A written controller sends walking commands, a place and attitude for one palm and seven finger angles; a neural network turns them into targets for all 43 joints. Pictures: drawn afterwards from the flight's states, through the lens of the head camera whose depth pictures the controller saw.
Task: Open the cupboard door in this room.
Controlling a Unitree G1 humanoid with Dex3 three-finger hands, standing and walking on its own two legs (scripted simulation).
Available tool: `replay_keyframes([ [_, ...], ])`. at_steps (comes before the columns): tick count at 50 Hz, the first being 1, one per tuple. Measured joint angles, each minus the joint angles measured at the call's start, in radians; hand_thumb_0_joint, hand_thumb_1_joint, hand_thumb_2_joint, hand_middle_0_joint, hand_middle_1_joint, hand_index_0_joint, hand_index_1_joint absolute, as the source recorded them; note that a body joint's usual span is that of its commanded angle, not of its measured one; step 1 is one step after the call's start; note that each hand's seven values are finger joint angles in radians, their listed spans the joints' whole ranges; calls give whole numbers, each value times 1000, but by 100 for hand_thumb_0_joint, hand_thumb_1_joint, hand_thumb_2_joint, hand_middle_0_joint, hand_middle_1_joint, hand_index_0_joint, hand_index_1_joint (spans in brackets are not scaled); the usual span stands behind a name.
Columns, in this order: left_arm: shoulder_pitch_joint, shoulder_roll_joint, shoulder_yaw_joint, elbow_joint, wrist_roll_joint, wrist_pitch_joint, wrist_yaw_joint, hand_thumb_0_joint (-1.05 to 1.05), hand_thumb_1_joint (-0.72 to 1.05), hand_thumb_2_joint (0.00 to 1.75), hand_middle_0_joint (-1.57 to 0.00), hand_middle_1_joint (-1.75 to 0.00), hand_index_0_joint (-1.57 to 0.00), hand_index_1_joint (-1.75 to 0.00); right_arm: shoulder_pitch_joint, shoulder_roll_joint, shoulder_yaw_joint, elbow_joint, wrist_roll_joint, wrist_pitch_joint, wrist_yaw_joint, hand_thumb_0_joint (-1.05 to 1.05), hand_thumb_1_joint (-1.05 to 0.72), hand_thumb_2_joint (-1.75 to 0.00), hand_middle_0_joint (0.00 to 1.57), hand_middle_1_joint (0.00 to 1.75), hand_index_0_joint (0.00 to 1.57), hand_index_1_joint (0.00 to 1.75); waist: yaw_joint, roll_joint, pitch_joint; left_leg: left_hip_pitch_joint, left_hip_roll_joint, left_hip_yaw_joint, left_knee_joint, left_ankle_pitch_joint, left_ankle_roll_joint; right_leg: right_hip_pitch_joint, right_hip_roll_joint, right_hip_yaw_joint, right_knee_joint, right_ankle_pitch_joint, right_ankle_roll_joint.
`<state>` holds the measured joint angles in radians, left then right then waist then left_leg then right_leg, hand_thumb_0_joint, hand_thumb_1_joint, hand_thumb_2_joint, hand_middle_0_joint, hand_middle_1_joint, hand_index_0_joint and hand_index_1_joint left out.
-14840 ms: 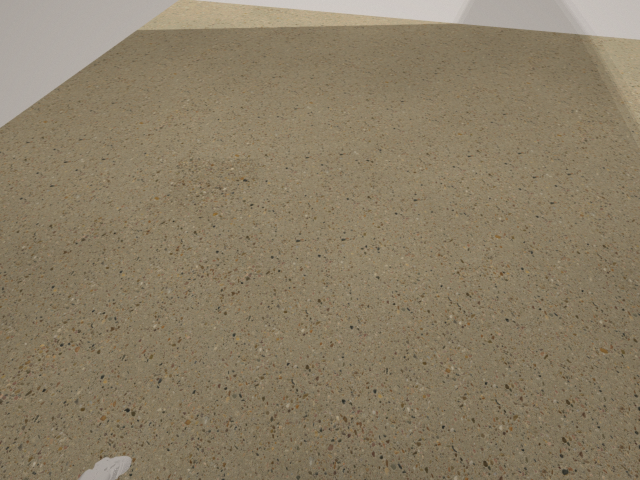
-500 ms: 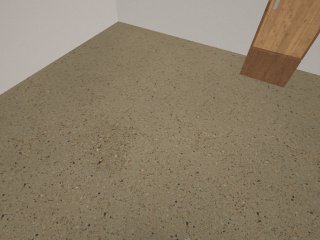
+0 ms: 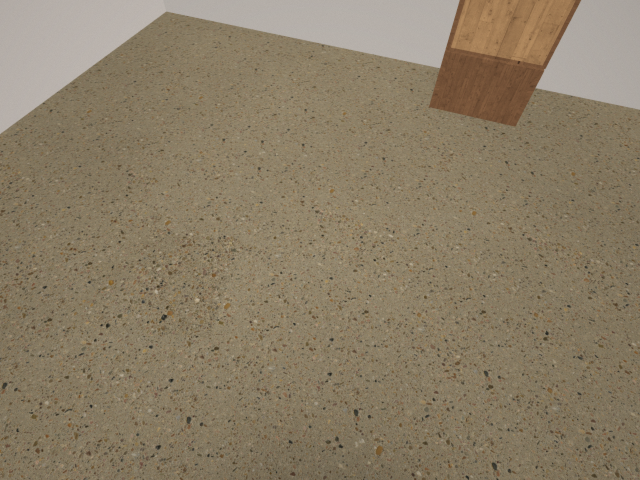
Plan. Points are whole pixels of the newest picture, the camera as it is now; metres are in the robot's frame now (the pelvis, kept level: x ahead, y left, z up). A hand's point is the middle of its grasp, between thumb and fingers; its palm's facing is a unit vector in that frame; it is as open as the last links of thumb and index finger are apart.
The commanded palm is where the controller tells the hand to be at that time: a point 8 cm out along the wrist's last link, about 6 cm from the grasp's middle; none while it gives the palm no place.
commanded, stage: turn or walk to find it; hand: left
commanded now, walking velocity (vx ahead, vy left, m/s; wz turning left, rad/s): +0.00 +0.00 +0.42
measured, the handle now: out of the picture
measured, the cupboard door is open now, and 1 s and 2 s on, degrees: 0 0 0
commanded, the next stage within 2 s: stand and wait in 0.38 s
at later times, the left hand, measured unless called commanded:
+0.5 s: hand out of the picture +0.00 +0.23 -0.16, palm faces +0.14 -0.94 -0.31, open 7.4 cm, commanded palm none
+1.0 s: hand out of the picture +0.01 +0.24 -0.15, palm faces +0.12 -0.94 -0.33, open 7.4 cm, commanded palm none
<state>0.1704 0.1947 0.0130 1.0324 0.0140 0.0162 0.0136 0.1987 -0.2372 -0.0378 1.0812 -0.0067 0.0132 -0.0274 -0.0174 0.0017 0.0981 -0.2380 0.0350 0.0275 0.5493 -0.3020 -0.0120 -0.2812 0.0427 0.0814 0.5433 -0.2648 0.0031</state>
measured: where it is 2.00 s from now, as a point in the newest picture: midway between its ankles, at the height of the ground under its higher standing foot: outside the picture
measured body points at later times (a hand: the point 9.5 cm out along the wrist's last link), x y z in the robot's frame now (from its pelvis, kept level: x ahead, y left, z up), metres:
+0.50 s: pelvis -0.01 +0.00 +0.00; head +0.02 +0.00 +0.45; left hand -0.01 +0.28 -0.14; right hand +0.12 -0.24 -0.15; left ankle -0.02 +0.12 -0.73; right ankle +0.01 -0.13 -0.73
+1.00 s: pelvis +0.00 -0.01 +0.01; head +0.01 -0.01 +0.46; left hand +0.00 +0.29 -0.12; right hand +0.12 -0.30 -0.12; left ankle -0.02 +0.12 -0.73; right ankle +0.01 -0.13 -0.73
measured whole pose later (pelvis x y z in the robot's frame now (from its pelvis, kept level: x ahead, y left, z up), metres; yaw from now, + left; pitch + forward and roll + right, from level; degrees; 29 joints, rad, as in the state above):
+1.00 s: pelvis +0.00 -0.01 +0.01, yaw +8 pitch -2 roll +0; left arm 0.15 0.34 0.01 1.14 0.01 -0.02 0.00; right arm 0.11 -0.35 -0.01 1.11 -0.01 -0.01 0.00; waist 0.02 0.00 0.06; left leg -0.15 0.00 -0.07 0.37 -0.19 -0.01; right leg -0.13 -0.01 -0.04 0.35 -0.19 0.00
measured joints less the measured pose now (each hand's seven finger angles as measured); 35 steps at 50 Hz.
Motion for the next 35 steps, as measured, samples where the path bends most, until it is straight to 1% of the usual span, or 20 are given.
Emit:
replay_keyframes([
  [1,-4,8,1,9,-2,1,-1,0,90,90,-20,-30,-21,-30,3,4,1,8,-2,-7,0,1,-91,-89,20,30,20,30,0,-13,-1,9,-5,5,-7,18,7,7,-5,5,-1,0,6],
  [3,-14,30,-1,31,-1,2,-7,0,90,90,-20,-30,-21,-30,11,7,7,29,-2,-18,9,1,-91,-89,20,30,20,30,0,-33,-13,32,-15,7,-27,9,16,34,-17,7,-31,11,15],
  [6,-35,71,-1,53,1,-8,-14,0,90,90,-20,-30,-21,-30,17,-4,13,56,-3,-22,20,1,-90,-89,20,30,20,30,3,-49,-36,60,-32,-7,-77,23,23,71,-37,-10,-84,33,22],
  [10,-55,118,2,57,-2,-12,-6,0,90,90,-20,-30,-21,-30,4,-30,11,55,-6,-17,21,1,-90,-89,20,30,20,30,5,-49,-57,70,-53,-35,-114,51,27,90,-60,-37,-113,43,30],
  [14,-55,138,2,52,-3,-6,7,0,90,90,-20,-30,-20,-30,-19,-45,8,26,-7,-5,20,1,-90,-89,20,30,20,30,6,-31,-67,57,-69,-61,-112,58,28,82,-76,-64,-98,31,34],
  [17,-43,132,-1,46,-2,-2,10,0,90,90,-20,-30,-20,-30,-37,-44,10,-1,-8,4,25,1,-91,-89,20,30,20,30,11,-10,-66,37,-74,-82,-93,56,24,70,-82,-85,-79,19,31],
  [21,-12,105,-3,31,0,-3,8,0,90,90,-20,-30,-20,-30,-59,-36,12,-37,-7,17,33,1,-91,-89,20,30,20,30,21,21,-58,-5,-74,-110,-47,44,16,48,-81,-114,-54,7,22],
  [24,14,80,-9,27,-1,-2,6,0,90,90,-20,-30,-20,-30,-70,-28,13,-56,-7,20,34,1,-91,-89,20,30,20,30,27,32,-46,-27,-69,-106,-7,30,10,40,-81,-130,-31,-4,17],
  [29,41,47,-19,57,-4,10,5,0,90,90,-20,-30,-20,-30,-74,4,26,-41,-7,8,33,1,-91,-89,20,30,20,30,42,0,-34,-9,-81,-97,-19,32,25,44,-96,-124,-15,-13,28],
  [32,43,35,-24,79,-2,6,1,0,90,90,-20,-30,-20,-30,-67,18,36,-17,-3,0,33,1,-91,-89,20,30,20,30,50,-10,-35,10,-79,-106,-54,51,24,67,-94,-133,-52,5,26],
  [35,48,30,-27,96,-2,-8,-3,0,90,90,-20,-30,-20,-30,-66,20,38,4,-1,-3,32,1,-90,-89,20,30,20,30,55,-13,-38,27,-72,-112,-88,69,17,90,-87,-139,-96,26,22],
])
